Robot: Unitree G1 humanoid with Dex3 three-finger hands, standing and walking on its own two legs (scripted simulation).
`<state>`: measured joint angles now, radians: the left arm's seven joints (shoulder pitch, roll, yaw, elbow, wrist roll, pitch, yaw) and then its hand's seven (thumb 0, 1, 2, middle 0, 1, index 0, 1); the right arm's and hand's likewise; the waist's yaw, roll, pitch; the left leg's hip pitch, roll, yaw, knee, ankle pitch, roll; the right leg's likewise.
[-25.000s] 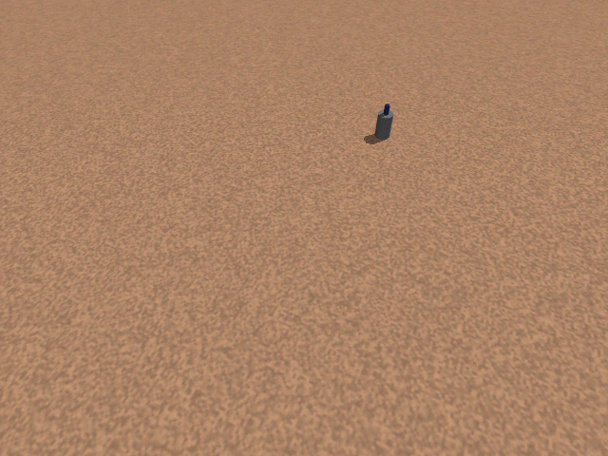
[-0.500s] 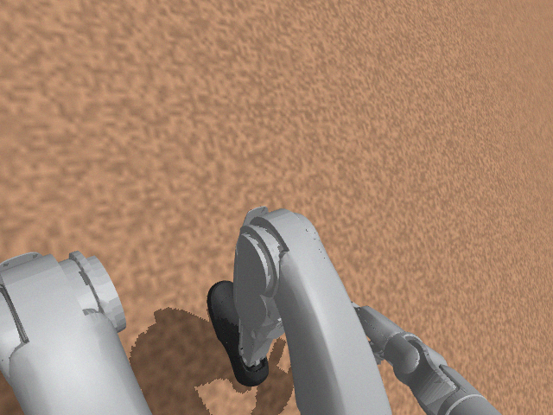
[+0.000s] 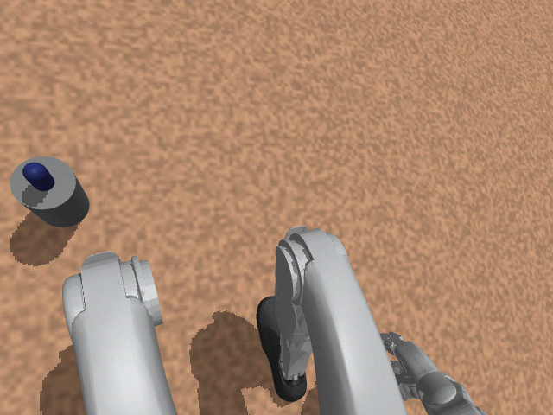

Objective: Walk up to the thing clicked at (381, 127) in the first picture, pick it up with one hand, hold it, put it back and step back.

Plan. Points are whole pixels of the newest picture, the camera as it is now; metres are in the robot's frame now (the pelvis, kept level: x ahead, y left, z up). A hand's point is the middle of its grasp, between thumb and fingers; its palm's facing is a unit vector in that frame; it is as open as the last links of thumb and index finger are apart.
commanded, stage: home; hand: left
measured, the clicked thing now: (50, 190) +0.44 +0.29 -0.23
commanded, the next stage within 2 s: none
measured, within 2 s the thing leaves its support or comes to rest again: neither
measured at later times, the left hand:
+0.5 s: hand out of the picture +0.29 +0.33 +0.11, palm faces +0.30 -0.83 -0.48, open 17.4 cm
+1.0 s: hand out of the picture +0.24 +0.25 +0.30, palm faces +0.31 -0.89 -0.34, open 17.5 cm
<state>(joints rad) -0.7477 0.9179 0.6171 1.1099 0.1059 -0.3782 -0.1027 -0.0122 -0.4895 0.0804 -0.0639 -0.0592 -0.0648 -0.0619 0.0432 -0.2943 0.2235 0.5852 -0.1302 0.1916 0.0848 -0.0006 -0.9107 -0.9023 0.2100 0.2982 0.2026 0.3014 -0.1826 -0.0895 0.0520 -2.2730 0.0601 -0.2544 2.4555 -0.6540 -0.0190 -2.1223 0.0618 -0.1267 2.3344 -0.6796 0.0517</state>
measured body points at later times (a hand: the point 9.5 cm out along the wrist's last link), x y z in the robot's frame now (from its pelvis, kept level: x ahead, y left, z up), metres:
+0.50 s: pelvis +0.03 -0.02 +0.20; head +0.20 +0.04 +0.61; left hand +0.27 +0.37 +0.14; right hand +0.26 -0.23 +0.08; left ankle +0.08 +0.14 -0.29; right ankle +0.11 -0.13 -0.29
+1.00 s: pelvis +0.09 +0.01 +0.37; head +0.13 +0.03 +0.82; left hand +0.22 +0.29 +0.33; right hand +0.28 -0.20 +0.29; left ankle +0.08 +0.14 -0.29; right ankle +0.11 -0.13 -0.29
